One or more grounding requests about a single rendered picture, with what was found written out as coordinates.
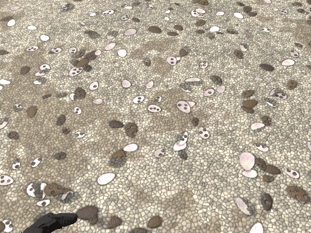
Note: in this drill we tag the robot left hand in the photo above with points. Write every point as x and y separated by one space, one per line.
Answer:
50 222

